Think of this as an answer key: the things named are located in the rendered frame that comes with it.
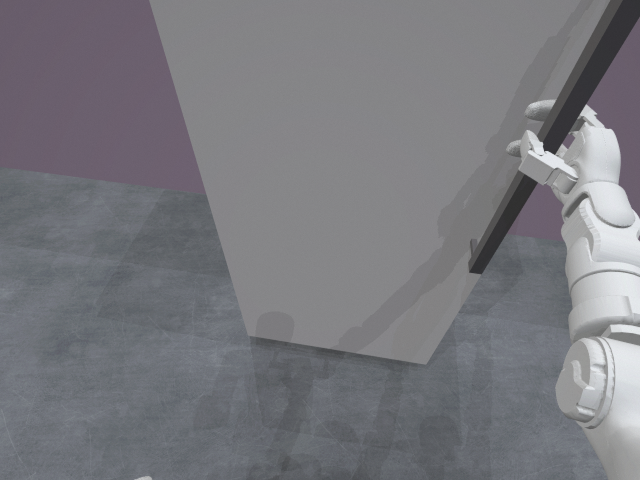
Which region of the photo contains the right robot forearm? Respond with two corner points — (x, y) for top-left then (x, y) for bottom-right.
(561, 182), (640, 346)

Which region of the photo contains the robot right hand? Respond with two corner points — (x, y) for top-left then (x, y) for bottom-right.
(506, 99), (621, 205)

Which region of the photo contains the robot right upper arm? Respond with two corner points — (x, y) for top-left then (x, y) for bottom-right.
(556, 336), (640, 480)

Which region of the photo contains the handle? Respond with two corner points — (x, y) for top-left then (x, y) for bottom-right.
(468, 0), (640, 274)

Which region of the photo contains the fridge door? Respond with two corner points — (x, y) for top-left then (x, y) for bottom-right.
(149, 0), (610, 365)

